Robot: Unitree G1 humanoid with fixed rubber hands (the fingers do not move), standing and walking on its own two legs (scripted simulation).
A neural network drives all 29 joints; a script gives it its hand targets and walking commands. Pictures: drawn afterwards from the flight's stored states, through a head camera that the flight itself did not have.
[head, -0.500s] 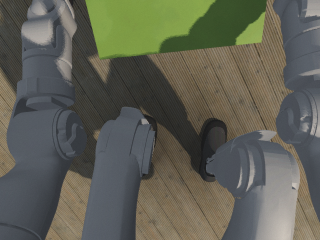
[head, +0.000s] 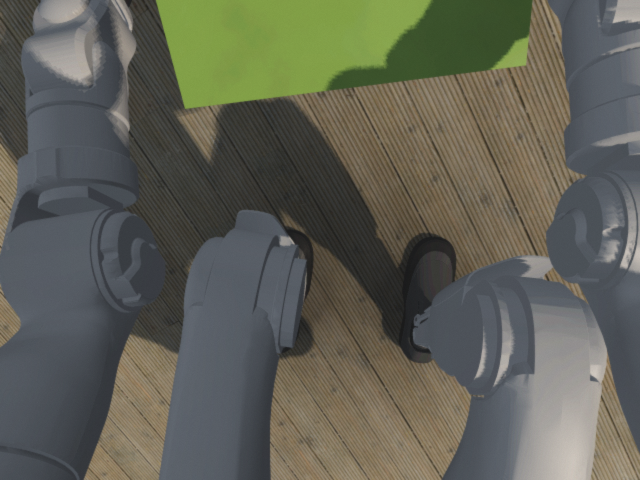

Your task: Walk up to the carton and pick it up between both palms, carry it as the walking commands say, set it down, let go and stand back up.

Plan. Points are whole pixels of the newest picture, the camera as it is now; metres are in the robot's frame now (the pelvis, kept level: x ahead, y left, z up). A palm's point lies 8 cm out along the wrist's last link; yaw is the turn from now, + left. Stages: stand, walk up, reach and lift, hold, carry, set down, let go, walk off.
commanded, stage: set down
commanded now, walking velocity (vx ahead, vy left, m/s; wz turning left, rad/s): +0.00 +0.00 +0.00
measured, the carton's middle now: out of the picture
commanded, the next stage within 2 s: none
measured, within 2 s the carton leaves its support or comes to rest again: rests again in 1.04 s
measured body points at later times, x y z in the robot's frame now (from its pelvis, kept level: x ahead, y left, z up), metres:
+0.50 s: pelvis +0.01 +0.00 +0.00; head +0.39 +0.02 +0.23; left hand +0.53 +0.27 -0.17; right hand +0.61 -0.11 -0.18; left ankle +0.10 +0.11 -0.33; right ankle +0.12 -0.11 -0.33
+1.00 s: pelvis +0.01 +0.00 -0.01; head +0.38 +0.02 +0.23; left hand +0.53 +0.27 -0.18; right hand +0.61 -0.12 -0.18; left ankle +0.10 +0.11 -0.33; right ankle +0.12 -0.11 -0.33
